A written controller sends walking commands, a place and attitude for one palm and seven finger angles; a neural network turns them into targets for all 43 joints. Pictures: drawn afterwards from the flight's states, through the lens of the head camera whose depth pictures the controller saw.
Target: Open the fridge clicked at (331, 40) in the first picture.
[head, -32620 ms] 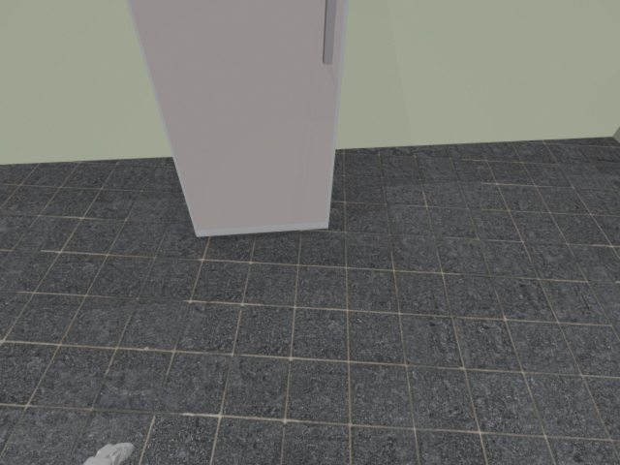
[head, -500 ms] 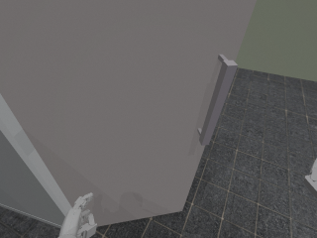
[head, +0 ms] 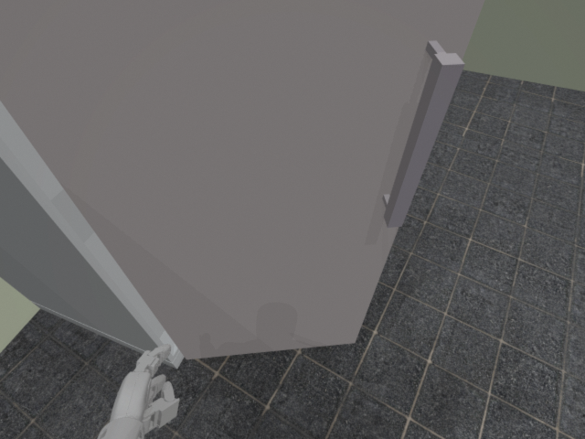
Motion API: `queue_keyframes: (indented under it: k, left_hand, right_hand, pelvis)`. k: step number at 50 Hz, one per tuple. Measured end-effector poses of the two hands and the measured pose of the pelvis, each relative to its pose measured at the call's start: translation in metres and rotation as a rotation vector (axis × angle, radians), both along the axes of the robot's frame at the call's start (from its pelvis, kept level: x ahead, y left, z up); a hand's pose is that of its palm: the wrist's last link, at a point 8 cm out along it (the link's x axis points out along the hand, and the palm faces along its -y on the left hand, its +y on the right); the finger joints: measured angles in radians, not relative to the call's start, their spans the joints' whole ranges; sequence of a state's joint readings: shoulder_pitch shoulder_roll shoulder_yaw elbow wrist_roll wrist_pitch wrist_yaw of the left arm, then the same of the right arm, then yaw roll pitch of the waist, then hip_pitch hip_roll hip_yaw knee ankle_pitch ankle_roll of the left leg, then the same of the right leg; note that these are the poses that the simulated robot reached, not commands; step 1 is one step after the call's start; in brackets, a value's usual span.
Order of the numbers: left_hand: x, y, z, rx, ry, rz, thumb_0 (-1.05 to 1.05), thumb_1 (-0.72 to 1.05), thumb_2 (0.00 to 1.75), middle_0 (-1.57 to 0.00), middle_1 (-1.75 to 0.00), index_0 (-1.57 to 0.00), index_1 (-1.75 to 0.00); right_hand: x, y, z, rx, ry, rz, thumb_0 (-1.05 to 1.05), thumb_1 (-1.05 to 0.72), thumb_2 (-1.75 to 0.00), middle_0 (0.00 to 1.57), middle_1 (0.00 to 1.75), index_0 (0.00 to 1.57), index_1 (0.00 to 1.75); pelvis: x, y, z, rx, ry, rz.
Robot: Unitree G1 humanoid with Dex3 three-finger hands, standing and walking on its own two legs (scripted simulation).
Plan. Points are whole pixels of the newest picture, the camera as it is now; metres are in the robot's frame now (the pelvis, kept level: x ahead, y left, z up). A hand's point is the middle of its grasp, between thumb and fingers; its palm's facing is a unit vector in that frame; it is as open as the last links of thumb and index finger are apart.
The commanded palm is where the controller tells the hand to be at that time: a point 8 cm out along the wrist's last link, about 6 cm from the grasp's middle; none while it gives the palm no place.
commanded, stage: step back with the hand held close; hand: right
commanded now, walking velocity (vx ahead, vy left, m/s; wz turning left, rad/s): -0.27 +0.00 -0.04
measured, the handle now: (410, 148) +0.46 -0.15 +0.16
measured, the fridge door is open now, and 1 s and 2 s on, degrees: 63 63 63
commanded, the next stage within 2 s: stop stepping back and stand still in 0.92 s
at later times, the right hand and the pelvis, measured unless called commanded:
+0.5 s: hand out of the picture +0.13 -0.28 +0.18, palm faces +0.49 +0.71 -0.51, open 7.5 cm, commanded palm +0.07 -0.30 +0.18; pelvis -0.06 +0.00 +0.00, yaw -2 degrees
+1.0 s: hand out of the picture +0.01 -0.26 +0.17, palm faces +0.38 +0.77 -0.51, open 7.4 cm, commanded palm -0.04 -0.29 +0.18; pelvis -0.18 +0.01 +0.00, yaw +1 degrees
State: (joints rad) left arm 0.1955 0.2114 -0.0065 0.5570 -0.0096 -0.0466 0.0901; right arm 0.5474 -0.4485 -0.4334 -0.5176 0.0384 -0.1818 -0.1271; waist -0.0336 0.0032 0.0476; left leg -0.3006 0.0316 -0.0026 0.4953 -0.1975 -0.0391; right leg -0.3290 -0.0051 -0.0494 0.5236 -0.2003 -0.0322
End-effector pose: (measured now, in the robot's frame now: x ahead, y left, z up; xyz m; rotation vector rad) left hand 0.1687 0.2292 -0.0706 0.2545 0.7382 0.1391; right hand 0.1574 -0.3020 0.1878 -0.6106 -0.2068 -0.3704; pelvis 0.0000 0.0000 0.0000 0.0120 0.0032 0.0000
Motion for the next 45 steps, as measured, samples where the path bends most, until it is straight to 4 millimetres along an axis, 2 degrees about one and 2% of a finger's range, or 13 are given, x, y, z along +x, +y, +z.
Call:
queue_keyframes:
  k: [3,8,15,19,24,27,31,34,39,42,45]
  left_hand:
    - [-0.007,-0.003,-0.002,-0.006,-0.018,-0.013,0.01,0.9,0.9,-0.2,-0.3,-0.2,-0.3]
    - [-0.019,-0.006,-0.005,-0.016,-0.039,-0.033,0.01,0.9,0.9,-0.2,-0.3,-0.2,-0.3]
    - [-0.044,-0.004,-0.006,0.031,-0.015,-0.04,0.01,0.9,0.9,-0.2,-0.3,-0.21,-0.3]
    - [-0.058,-0.006,-0.005,0.038,-0.024,-0.017,0.01,0.9,0.9,-0.2,-0.3,-0.21,-0.3]
    - [-0.07,-0.01,-0.003,-0.005,-0.009,-0.031,0.01,0.9,0.9,-0.2,-0.3,-0.2,-0.3]
    - [-0.07,-0.009,-0.01,-0.024,-0.008,-0.055,0.01,0.9,0.9,-0.2,-0.3,-0.21,-0.3]
    - [-0.076,-0.005,-0.016,-0.023,0.025,-0.056,0.01,0.9,0.9,-0.2,-0.3,-0.21,-0.3]
    - [-0.082,-0.002,-0.007,-0.013,0.014,-0.021,0.02,0.9,0.9,-0.2,-0.3,-0.21,-0.3]
    - [-0.095,0.004,0.02,0.024,-0.083,0.011,0.02,0.9,0.9,-0.2,-0.3,-0.21,-0.3]
    - [-0.109,0.007,0.03,0.031,-0.146,0.007,0.01,0.9,0.9,-0.2,-0.3,-0.2,-0.3]
    - [-0.128,0.009,0.029,0.024,-0.154,0.0,0.01,0.9,0.9,-0.2,-0.3,-0.2,-0.3]
  right_hand:
    - [-0.014,-0.004,0.002,-0.005,-0.036,-0.029,0.02,-0.89,-0.89,0.22,0.3,0.21,0.3]
    - [-0.032,-0.006,-0.007,0.031,-0.061,-0.069,0.02,-0.89,-0.89,0.22,0.3,0.21,0.3]
    - [-0.041,-0.001,-0.015,0.076,-0.111,-0.009,0.02,-0.89,-0.89,0.22,0.3,0.21,0.3]
    - [-0.047,-0.005,-0.006,0.014,-0.141,0.018,0.02,-0.89,-0.89,0.22,0.3,0.21,0.3]
    - [-0.067,-0.015,0.012,-0.057,-0.139,-0.031,0.02,-0.89,-0.89,0.22,0.3,0.21,0.3]
    - [-0.076,-0.009,0.007,-0.057,-0.101,-0.044,0.02,-0.89,-0.89,0.21,0.3,0.21,0.3]
    - [-0.077,0.009,-0.003,0.011,-0.054,0.006,0.02,-0.89,-0.89,0.21,0.3,0.2,0.3]
    - [-0.074,0.017,-0.005,0.034,-0.063,0.078,0.02,-0.89,-0.89,0.21,0.3,0.21,0.3]
    - [-0.081,0.014,-0.002,0.024,-0.083,0.151,0.02,-0.89,-0.89,0.22,0.3,0.21,0.3]
    - [-0.1,0.012,0.003,0.003,-0.075,0.156,0.02,-0.89,-0.89,0.22,0.3,0.21,0.3]
    - [-0.132,0.008,0.007,-0.024,-0.055,0.125,0.02,-0.89,-0.89,0.22,0.3,0.21,0.3]
  pelvis:
    - [-0.01,0.0,-0.002,0.003,-0.005,-0.005]
    - [-0.024,0.0,-0.006,0.012,-0.009,-0.014]
    - [-0.042,-0.005,-0.011,0.014,-0.012,-0.016]
    - [-0.051,-0.007,-0.011,0.038,-0.024,-0.041]
    - [-0.056,-0.001,-0.004,0.052,0.029,-0.052]
    - [-0.065,0.006,-0.007,0.023,0.065,-0.017]
    - [-0.083,0.006,-0.003,0.048,0.043,0.013]
    - [-0.09,0.006,-0.001,0.031,0.033,0.022]
    - [-0.113,0.002,0.0,0.018,0.009,0.037]
    - [-0.132,0.0,0.0,0.035,0.0,0.023]
    - [-0.15,0.002,-0.001,0.044,0.011,0.009]
